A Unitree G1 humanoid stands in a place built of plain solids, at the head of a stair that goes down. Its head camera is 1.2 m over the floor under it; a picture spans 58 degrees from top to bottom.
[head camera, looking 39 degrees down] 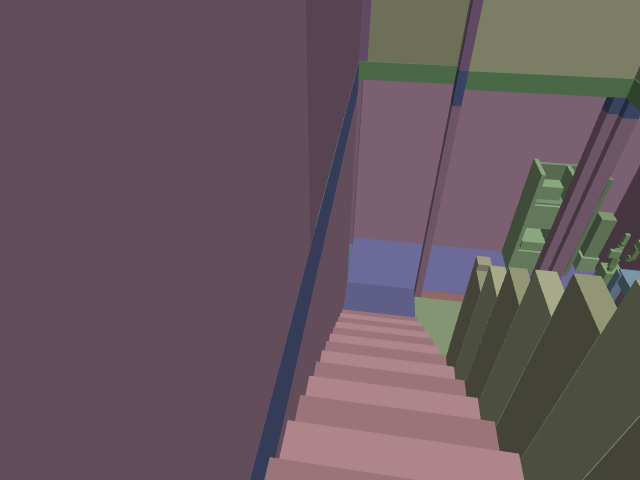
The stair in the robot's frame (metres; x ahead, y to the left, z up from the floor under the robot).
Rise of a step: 0.20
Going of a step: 0.23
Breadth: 0.86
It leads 9 degrees to the right of straight ahead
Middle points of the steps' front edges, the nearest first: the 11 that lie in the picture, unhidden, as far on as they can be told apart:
0.80 -0.30 -0.39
1.03 -0.33 -0.59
1.26 -0.37 -0.79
1.49 -0.40 -0.98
1.72 -0.44 -1.18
1.94 -0.47 -1.38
2.17 -0.51 -1.58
2.40 -0.54 -1.77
2.63 -0.58 -1.97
2.86 -0.61 -2.17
3.09 -0.64 -2.37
